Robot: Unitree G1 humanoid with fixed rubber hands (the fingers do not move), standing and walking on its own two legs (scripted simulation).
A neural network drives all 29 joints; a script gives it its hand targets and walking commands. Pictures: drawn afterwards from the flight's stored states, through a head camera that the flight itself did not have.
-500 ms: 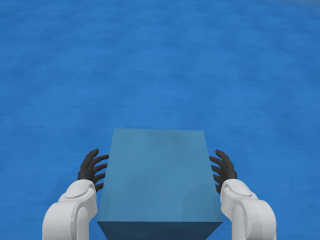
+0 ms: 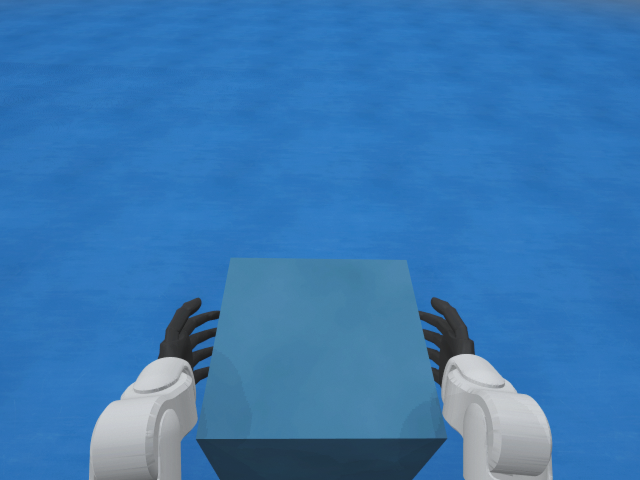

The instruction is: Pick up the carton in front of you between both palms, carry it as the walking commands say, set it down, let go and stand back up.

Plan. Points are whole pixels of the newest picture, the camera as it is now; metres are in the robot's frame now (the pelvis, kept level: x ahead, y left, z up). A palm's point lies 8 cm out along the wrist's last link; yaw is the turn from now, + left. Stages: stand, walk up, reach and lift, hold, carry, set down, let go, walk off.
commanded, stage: carry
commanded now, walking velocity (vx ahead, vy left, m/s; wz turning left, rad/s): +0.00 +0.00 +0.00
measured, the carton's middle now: (316, 385) +0.25 +0.00 +0.02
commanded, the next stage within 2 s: hold in 1.24 s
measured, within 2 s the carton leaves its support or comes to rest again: neither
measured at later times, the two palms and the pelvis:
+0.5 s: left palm (169, 390) +0.21 +0.15 +0.10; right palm (460, 386) +0.21 -0.15 +0.10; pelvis -0.02 +0.00 +0.00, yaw +0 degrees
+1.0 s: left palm (178, 404) +0.22 +0.16 +0.05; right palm (441, 400) +0.22 -0.14 +0.05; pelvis -0.05 +0.01 +0.00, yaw +0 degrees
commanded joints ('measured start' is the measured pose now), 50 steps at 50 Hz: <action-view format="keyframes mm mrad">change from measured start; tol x2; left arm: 1 -368 -792 -628 -111 -265 -10 -116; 17 -363 -749 -611 -101 -245 5 -111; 23 -372 -730 -607 -56 -227 3 -123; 29 -421 -711 -587 51 -192 -43 -164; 36 -474 -741 -559 158 -155 -144 -205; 42 -495 -744 -503 282 -101 -249 -236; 50 -571 -774 -419 484 -39 -425 -280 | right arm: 1 -360 785 627 -114 270 -24 105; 17 -366 742 625 -116 269 -11 105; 23 -374 726 616 -67 249 -12 117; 30 -433 706 583 64 208 -71 165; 36 -476 736 563 154 180 -160 199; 50 -579 776 429 482 68 -438 279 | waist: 1 -7 -9 -227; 29 -4 -14 -73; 50 -6 -17 -135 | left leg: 1 70 98 -75 -10 617 -10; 6 58 102 -79 -18 585 -6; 19 3 104 -93 -94 358 4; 32 -42 100 -110 -156 174 19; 50 -41 98 -113 -143 189 27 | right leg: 1 171 -106 97 13 632 -10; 30 108 -103 113 -117 205 -1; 34 111 -102 115 -123 184 0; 50 121 -102 113 -111 204 1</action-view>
